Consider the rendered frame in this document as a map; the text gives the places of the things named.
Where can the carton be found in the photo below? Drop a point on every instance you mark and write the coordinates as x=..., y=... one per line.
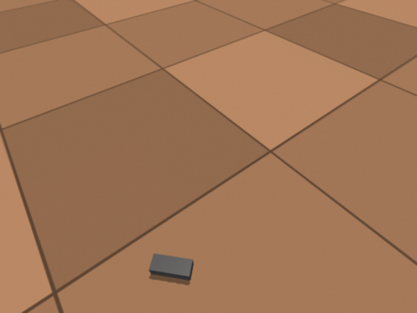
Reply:
x=171, y=266

